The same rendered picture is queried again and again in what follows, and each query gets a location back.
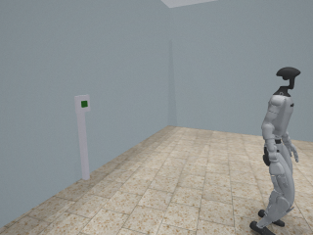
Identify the robot left hand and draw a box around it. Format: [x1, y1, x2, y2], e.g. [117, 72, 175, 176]
[285, 143, 299, 163]

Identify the robot right forearm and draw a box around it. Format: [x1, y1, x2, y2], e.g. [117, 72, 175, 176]
[262, 124, 280, 163]

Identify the robot shin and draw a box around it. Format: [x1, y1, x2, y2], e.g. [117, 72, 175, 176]
[265, 189, 281, 213]
[256, 197, 294, 228]

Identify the robot right upper arm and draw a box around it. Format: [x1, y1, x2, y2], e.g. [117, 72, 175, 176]
[261, 95, 286, 132]

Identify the right robot shin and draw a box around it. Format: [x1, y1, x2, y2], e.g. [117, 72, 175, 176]
[256, 197, 294, 228]

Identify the button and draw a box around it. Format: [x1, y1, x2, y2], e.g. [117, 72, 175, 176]
[81, 101, 88, 108]

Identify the panel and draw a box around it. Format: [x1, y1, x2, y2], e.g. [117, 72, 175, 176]
[74, 95, 91, 180]

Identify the robot left forearm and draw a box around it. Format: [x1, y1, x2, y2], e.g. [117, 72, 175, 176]
[281, 130, 291, 145]

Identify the left robot shin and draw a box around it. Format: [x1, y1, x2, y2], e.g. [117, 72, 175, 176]
[265, 189, 281, 213]

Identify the robot right hand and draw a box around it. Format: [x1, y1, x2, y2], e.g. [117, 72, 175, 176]
[269, 162, 289, 188]

